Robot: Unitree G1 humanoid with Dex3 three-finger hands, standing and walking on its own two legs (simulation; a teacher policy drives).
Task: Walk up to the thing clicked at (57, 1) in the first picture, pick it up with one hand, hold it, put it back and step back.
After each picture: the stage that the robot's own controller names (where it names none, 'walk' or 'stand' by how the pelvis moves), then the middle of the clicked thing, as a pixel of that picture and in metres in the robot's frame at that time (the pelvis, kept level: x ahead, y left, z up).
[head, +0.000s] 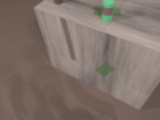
stand; out of the picture +1.07 +0.24 -0.04
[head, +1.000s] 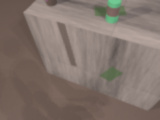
walk; out of the picture +0.92 +0.24 -0.01
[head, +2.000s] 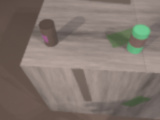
walk; (49, 33) +0.59 +0.17 -0.02
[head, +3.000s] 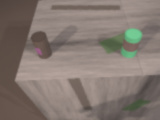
stand; (42, 45) +0.52 +0.25 -0.02
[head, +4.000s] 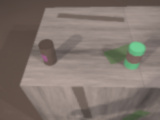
stand; (48, 52) +0.52 +0.21 -0.04
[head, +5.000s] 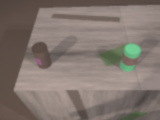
stand; (42, 56) +0.50 +0.23 -0.05
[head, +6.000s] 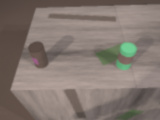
stand; (39, 55) +0.50 +0.24 -0.05
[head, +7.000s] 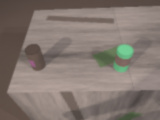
stand; (35, 57) +0.49 +0.27 -0.04
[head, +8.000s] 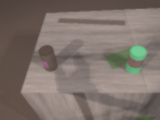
rise first; (48, 58) +0.49 +0.24 -0.04
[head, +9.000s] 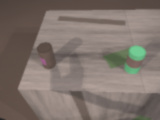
go down; (47, 56) +0.50 +0.24 -0.03
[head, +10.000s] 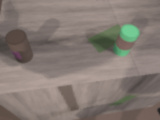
go down; (20, 47) +0.47 +0.22 +0.01
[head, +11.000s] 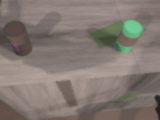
close in; (19, 39) +0.48 +0.23 +0.02
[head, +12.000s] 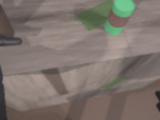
close; out of the picture +0.50 +0.24 +0.06
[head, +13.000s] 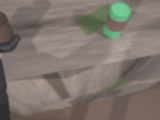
lift; (1, 33) +0.48 +0.23 +0.05
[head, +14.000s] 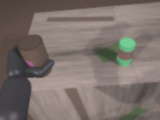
lift; (36, 57) +0.33 +0.17 +0.17
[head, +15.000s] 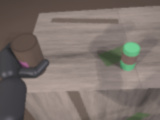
hold; (30, 56) +0.32 +0.18 +0.18
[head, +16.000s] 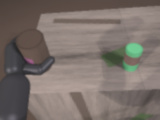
hold; (36, 53) +0.32 +0.16 +0.19
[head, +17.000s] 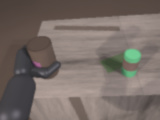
hold; (44, 58) +0.33 +0.15 +0.17
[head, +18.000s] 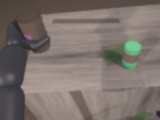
crouch; (35, 32) +0.40 +0.18 +0.21
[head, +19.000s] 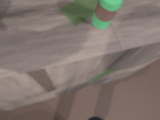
lower; out of the picture +0.54 +0.26 +0.05
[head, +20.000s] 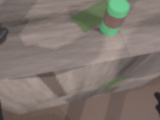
lower; out of the picture +0.50 +0.25 +0.06
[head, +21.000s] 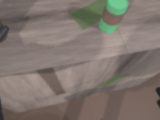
lower; out of the picture +0.50 +0.24 +0.06
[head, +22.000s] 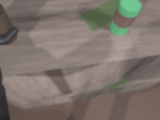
lower; out of the picture +0.49 +0.24 +0.06
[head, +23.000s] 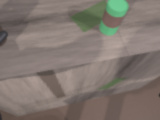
loosen; out of the picture +0.49 +0.24 +0.06
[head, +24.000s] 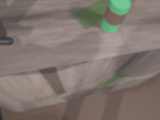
open; out of the picture +0.50 +0.25 +0.06
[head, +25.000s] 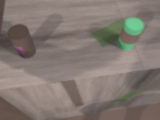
sink last; (23, 42) +0.48 +0.23 +0.02
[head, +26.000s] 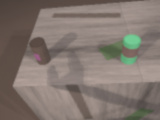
stand; (40, 51) +0.51 +0.26 +0.01
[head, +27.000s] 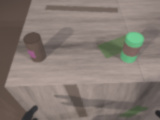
stand; (35, 48) +0.49 +0.25 +0.02
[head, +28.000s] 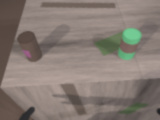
stand; (30, 47) +0.49 +0.26 +0.02
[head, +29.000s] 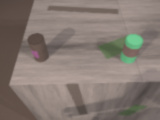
stand; (38, 48) +0.50 +0.24 -0.01
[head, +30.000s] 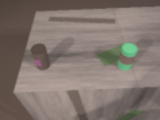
stand; (41, 57) +0.50 +0.24 -0.05
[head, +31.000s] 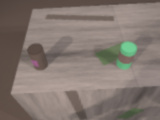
stand; (38, 57) +0.49 +0.25 -0.05
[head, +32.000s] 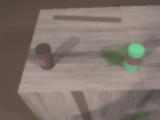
stand; (45, 57) +0.49 +0.22 -0.05
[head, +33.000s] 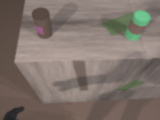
walk; (43, 24) +0.56 +0.19 -0.02
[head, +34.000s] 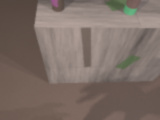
walk; out of the picture +0.77 +0.20 -0.03
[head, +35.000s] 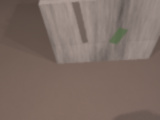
stand; out of the picture +1.13 +0.32 -0.02
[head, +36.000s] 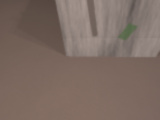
stand; out of the picture +1.25 +0.11 -0.01
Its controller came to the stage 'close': yes
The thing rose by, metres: 0.24
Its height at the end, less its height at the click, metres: +0.00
